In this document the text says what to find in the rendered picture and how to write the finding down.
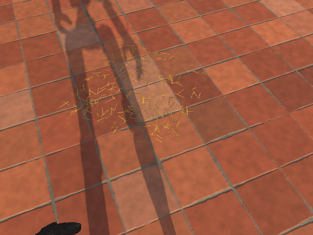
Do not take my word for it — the left robot hand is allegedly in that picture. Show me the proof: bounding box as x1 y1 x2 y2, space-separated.
35 222 81 235

